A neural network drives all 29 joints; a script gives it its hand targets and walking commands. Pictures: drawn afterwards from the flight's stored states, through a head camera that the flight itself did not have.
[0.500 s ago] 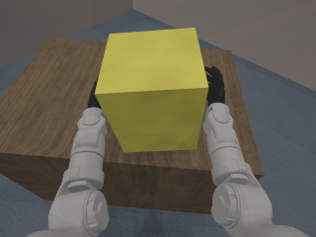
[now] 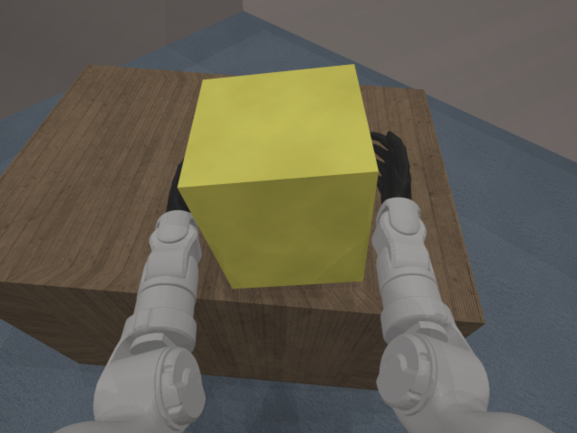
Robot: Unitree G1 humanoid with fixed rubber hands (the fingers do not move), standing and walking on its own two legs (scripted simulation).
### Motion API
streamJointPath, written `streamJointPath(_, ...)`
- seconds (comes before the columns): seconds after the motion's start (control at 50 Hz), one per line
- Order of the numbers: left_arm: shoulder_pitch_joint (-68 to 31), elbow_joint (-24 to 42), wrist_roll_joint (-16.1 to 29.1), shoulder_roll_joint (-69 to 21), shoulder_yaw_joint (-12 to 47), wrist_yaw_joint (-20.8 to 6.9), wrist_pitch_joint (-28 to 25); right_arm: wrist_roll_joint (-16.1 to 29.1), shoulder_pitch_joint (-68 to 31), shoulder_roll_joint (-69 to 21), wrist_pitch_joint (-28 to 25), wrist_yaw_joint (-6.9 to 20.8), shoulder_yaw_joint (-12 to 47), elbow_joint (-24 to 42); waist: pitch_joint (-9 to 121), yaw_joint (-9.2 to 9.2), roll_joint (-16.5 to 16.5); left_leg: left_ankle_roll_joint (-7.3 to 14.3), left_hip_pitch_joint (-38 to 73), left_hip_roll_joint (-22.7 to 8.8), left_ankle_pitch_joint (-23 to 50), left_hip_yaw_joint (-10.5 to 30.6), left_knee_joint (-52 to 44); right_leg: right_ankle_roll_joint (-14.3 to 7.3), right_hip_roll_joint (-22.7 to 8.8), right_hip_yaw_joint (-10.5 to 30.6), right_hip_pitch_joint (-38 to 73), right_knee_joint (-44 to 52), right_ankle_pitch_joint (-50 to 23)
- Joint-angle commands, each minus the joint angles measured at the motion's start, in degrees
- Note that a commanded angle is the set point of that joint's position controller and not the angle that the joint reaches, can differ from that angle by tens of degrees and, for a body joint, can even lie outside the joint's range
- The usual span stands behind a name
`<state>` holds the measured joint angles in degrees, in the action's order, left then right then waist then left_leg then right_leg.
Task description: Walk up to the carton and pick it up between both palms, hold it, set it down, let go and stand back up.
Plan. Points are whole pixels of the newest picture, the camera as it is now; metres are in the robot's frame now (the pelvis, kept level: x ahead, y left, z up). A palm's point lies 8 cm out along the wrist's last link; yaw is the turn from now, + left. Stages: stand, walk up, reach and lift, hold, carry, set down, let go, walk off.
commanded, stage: set down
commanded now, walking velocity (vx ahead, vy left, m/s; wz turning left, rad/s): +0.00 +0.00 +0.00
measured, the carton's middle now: (287, 186) +0.43 +0.00 +0.08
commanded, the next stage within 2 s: none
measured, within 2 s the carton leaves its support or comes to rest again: rests again in 1.96 s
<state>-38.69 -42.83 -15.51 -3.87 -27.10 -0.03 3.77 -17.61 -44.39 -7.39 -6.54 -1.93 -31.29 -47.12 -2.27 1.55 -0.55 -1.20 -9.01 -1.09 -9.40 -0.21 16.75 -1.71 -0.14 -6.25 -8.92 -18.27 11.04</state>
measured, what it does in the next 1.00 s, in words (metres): stands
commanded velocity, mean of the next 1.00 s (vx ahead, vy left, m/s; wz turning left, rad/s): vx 0.00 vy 0.00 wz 0.00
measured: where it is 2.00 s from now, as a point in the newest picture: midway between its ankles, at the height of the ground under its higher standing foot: outside the picture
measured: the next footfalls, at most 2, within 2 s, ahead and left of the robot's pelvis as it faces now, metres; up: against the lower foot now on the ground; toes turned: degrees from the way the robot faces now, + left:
none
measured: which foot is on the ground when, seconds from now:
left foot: down 0.00-1.00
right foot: down 0.00-1.00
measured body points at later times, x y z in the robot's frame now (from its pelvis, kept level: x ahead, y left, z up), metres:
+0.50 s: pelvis +0.03 +0.00 +0.00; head +0.10 +0.01 +0.44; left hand +0.45 +0.16 +0.04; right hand +0.46 -0.15 +0.08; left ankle -0.01 +0.13 -0.75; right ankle -0.02 -0.09 -0.75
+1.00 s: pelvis +0.03 +0.00 -0.01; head +0.16 +0.00 +0.42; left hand +0.45 +0.15 -0.01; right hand +0.46 -0.15 +0.02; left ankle -0.01 +0.13 -0.75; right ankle -0.02 -0.09 -0.75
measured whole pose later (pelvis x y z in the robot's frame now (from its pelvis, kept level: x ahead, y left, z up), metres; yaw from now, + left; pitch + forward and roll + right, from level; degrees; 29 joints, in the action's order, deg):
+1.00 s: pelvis +0.03 +0.00 -0.01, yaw +0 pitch +20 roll +0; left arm -39.4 -49.1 -17.3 -4.8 -29.2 1.7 -15.0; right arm -19.5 -43.3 -5.8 -23.4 -1.0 -32.6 -52.2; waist 3.1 1.5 -0.6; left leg -0.1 -27.5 -1.4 -8.7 -2.1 16.8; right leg -1.5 -0.2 -6.2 -27.6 -18.5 10.0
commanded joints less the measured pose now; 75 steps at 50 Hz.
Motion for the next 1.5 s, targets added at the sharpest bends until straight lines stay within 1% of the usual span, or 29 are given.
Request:
streamJointPath(0.0, -45.25, 2.74, -4.99, -20.28, 11.15, -4.43, -5.96, -10.83, -29.80, -25.61, -2.58, 7.06, 12.16, -2.13, 34.69, -0.20, -3.20, 1.34, -7.34, 2.57, 8.38, -6.60, -3.62, 7.58, -0.68, 2.33, 23.19, -4.39, -33.06)
streamJointPath(0.08, -43.52, 1.31, -5.86, -20.03, 10.48, -4.35, -6.03, -10.97, -28.71, -24.98, -2.53, 7.11, 11.67, -3.05, 33.81, -0.25, -3.25, 1.40, -8.03, 2.42, 9.21, -6.59, -3.37, 7.67, -0.77, 2.42, 22.20, -4.59, -34.42)
streamJointPath(0.2, -42.13, 1.56, -6.14, -20.63, 10.76, -4.34, -6.53, -11.25, -27.67, -25.03, -3.42, 7.13, 11.93, -2.74, 35.62, 0.03, -3.82, 1.28, -8.21, 2.43, 14.07, -6.56, -1.91, 8.22, -0.83, 2.49, 22.79, -5.94, -41.39)
streamJointPath(0.32, -40.01, 1.22, -6.82, -21.00, 10.43, -4.04, -6.96, -10.51, -26.78, -24.67, -4.42, 7.15, 12.92, -3.84, 36.67, -0.70, -3.22, 1.01, -7.00, 1.94, 20.36, -6.13, 0.01, 8.26, -0.53, 2.41, 20.76, -6.99, -46.22)
streamJointPath(0.42, -38.58, 1.52, -6.74, -22.56, 11.67, -3.63, -7.56, -10.39, -25.19, -25.00, -5.60, 7.12, 13.39, -5.25, 38.17, -0.31, -2.33, 0.59, -4.67, 1.49, 26.32, -5.61, 1.99, 8.14, -0.01, 1.99, 17.34, -7.56, -47.31)
streamJointPath(0.48, -37.36, 1.03, -7.25, -24.00, 12.01, -3.07, -8.10, -11.30, -24.50, -25.20, -6.91, 7.04, 12.87, -6.78, 39.01, -0.58, -0.50, -0.06, 1.49, 0.38, 33.85, -4.66, 4.67, 7.38, 0.74, 1.03, 7.84, -7.04, -42.55)
streamJointPath(0.5, -38.17, 1.76, -6.59, -25.35, 13.31, -2.74, -8.39, -11.69, -24.55, -24.95, -7.53, 7.06, 12.10, -7.78, 40.50, 0.26, 1.12, -0.61, 4.96, -0.28, 37.71, -3.69, 5.92, 6.71, 1.09, 0.25, 3.17, -6.24, -40.17)
streamJointPath(0.6, -36.26, 1.25, -6.71, -28.60, 15.20, -1.46, -10.63, -13.93, -23.05, -25.57, -10.83, 7.11, 9.88, -11.08, 45.89, -0.75, 5.55, -1.86, 19.11, -2.29, 55.26, -2.41, 11.36, 3.77, 2.86, -1.45, -16.42, -2.66, -29.08)
streamJointPath(0.66, -34.23, 1.11, -5.68, -31.50, 18.15, -0.22, -14.48, -14.13, -23.24, -27.60, -14.92, 7.44, 11.31, -10.95, 55.38, -2.32, 5.74, -2.82, 17.83, -2.62, 63.67, -3.52, 15.08, 1.14, 3.29, -0.80, -18.53, -0.88, -32.63)
streamJointPath(0.7, -33.42, -0.87, -5.44, -31.24, 18.86, -0.07, -17.20, -14.23, -22.72, -28.77, -16.59, 7.37, 12.88, -10.77, 59.81, -2.49, 3.23, -2.22, 8.21, -1.38, 57.84, -4.85, 14.46, 1.26, 2.10, 0.62, -10.31, -2.62, -40.87)
streamJointPath(0.72, -32.65, -3.71, -5.34, -29.90, 18.65, -0.48, -18.37, -14.35, -22.66, -29.37, -17.25, 7.02, 15.12, -9.21, 59.67, -2.77, 0.03, -1.15, -4.73, 0.30, 48.14, -6.18, 11.74, 2.45, 0.21, 1.92, 1.27, -6.14, -50.52)
streamJointPath(0.76, -33.50, -7.46, -5.54, -26.97, 16.59, -1.72, -20.47, -14.76, -21.97, -30.29, -17.75, 6.36, 19.61, -6.18, 60.47, -2.64, -6.62, 3.69, -35.73, 2.70, 21.06, -6.48, 0.34, 6.70, -5.05, 5.94, 31.26, -16.64, -72.35)
streamJointPath(0.78, -32.66, -9.50, -5.94, -26.33, 15.55, -2.65, -20.95, -15.09, -22.74, -29.75, -17.73, 6.13, 19.81, -5.60, 58.84, -2.59, -8.10, 5.07, -40.18, 2.64, 16.11, -6.24, -3.38, 7.89, -6.65, 6.51, 36.44, -16.91, -76.30)
streamJointPath(0.84, -33.41, -12.34, -6.38, -23.35, 14.43, -3.31, -21.61, -14.25, -24.66, -29.10, -17.74, 6.00, 21.15, -8.37, 54.40, -4.39, -6.85, 5.29, -36.47, 2.29, 17.12, -6.44, -3.22, 8.19, -6.41, 5.99, 32.67, -16.47, -74.61)
streamJointPath(0.9, -34.39, -12.90, -6.27, -23.16, 14.44, -3.18, -21.81, -13.56, -24.28, -27.24, -17.77, 5.96, 20.11, -11.36, 52.01, -3.20, -4.71, 4.48, -34.44, 2.11, 18.01, -6.34, -2.41, 7.50, -5.95, 5.76, 29.73, -15.49, -71.44)
streamJointPath(0.94, -35.61, -12.87, -6.31, -23.16, 14.47, -2.80, -22.19, -13.69, -24.90, -25.78, -17.55, 6.27, 18.00, -12.99, 52.25, -2.61, -2.35, 3.62, -29.21, 1.59, 20.82, -6.00, -0.74, 6.80, -4.52, 5.01, 25.51, -14.21, -65.92)
streamJointPath(0.96, -35.62, -12.74, -6.23, -23.43, 14.67, -2.51, -22.28, -13.31, -24.98, -25.70, -17.60, 6.47, 18.22, -13.29, 52.16, -3.02, -1.59, 3.13, -26.79, 1.47, 22.99, -5.86, 0.30, 6.38, -3.95, 4.63, 22.85, -13.56, -63.57)
streamJointPath(1.0, -36.89, -12.12, -6.51, -22.34, 14.12, -1.53, -22.64, -13.16, -25.12, -23.14, -17.46, 6.94, 15.75, -15.13, 52.65, -2.95, 0.24, 1.94, -20.29, 0.88, 26.89, -5.77, 2.29, 5.57, -2.48, 3.41, 16.35, -11.67, -55.67)
streamJointPath(1.04, -37.51, -10.60, -6.27, -16.99, 12.43, 0.47, -23.22, -11.78, -25.62, -14.70, -17.30, 6.63, 12.07, -15.97, 54.80, -3.57, 2.66, 0.24, -9.02, -0.13, 33.76, -5.42, 6.07, 4.48, -0.37, 1.84, 6.31, -9.14, -45.09)
streamJointPath(1.08, -37.71, -8.34, -5.08, -9.49, 10.56, 3.26, -23.72, -9.68, -25.98, -4.51, -16.66, 5.08, 7.91, -15.75, 56.39, -4.47, 4.11, -0.85, -0.71, -0.91, 39.75, -5.25, 9.64, 3.02, 1.01, 0.92, -3.38, -6.26, -34.55)
streamJointPath(1.12, -38.06, -7.15, -3.62, -6.22, 9.22, 5.35, -23.78, -6.77, -27.50, 0.98, -16.22, 3.99, 6.01, -15.82, 57.98, -5.41, 4.66, -1.39, 3.01, -1.15, 44.15, -5.06, 12.51, 1.18, 2.10, 1.11, -10.06, -4.55, -28.67)
streamJointPath(1.14, -38.31, -7.72, -2.20, -2.84, 9.29, 6.28, -23.43, -3.74, -28.27, 5.02, -15.89, 3.54, 6.57, -15.48, 59.98, -5.59, 5.50, -1.77, 3.71, -1.03, 45.06, -4.84, 13.98, 0.80, 2.66, 1.25, -12.16, -4.97, -28.26)
streamJointPath(1.2, -37.60, -8.89, 0.51, -2.38, 10.86, 7.57, -22.54, 0.90, -30.06, 5.87, -15.69, 2.37, 8.12, -13.08, 61.45, -5.23, 5.78, -2.31, 1.26, -0.06, 45.47, -4.67, 15.32, 0.29, 3.01, 2.24, -12.77, -5.39, -30.08)
streamJointPath(1.24, -39.91, -8.92, 1.02, -2.91, 11.59, 7.95, -22.03, 2.28, -31.81, 6.12, -15.32, 2.16, 8.88, -12.32, 61.17, -4.68, 5.59, -2.38, -0.35, 0.08, 43.82, -4.25, 14.99, 0.19, 3.20, 2.61, -12.11, -5.53, -29.55)
streamJointPath(1.28, -42.52, -9.55, 0.21, -6.35, 11.70, 7.60, -21.07, 1.73, -33.97, 1.65, -13.88, 2.38, 8.55, -12.74, 58.18, -4.39, 4.42, -1.66, -1.95, 0.31, 39.76, -3.82, 13.74, 0.46, 3.05, 2.62, -11.91, -5.19, -26.19)
streamJointPath(1.3, -42.95, -10.71, 0.68, -2.66, 11.02, 7.84, -20.82, 2.51, -34.21, 5.48, -13.58, 2.34, 8.00, -13.17, 58.95, -4.73, 4.96, -1.81, -1.84, 0.37, 38.18, -4.21, 13.36, 0.47, 2.97, 2.80, -11.68, -5.09, -25.44)
streamJointPath(1.32, -42.38, -11.15, 0.18, -2.96, 10.26, 7.71, -20.37, 2.22, -34.27, 4.62, -13.26, 2.39, 7.70, -12.79, 57.90, -5.06, 4.56, -1.47, -3.42, 0.62, 36.78, -4.56, 13.02, 0.39, 2.84, 2.92, -10.89, -5.30, -25.36)
streamJointPath(1.36, -42.10, -11.59, 1.32, -0.09, 10.18, 7.85, -20.00, 3.58, -34.50, 7.72, -13.12, 2.24, 8.01, -13.02, 59.30, -5.29, 4.66, -1.51, -3.64, 0.55, 37.72, -4.66, 13.39, 0.51, 2.75, 3.12, -9.96, -6.15, -27.19)
streamJointPath(1.48, -44.42, -14.54, 3.47, 2.84, 10.39, 8.62, -19.54, 6.59, -36.96, 9.83, -12.49, 1.79, 8.47, -12.76, 58.82, -5.56, 4.19, -1.63, -5.97, 0.52, 35.69, -4.91, 13.18, 0.35, 2.91, 3.70, -10.54, -6.16, -25.21)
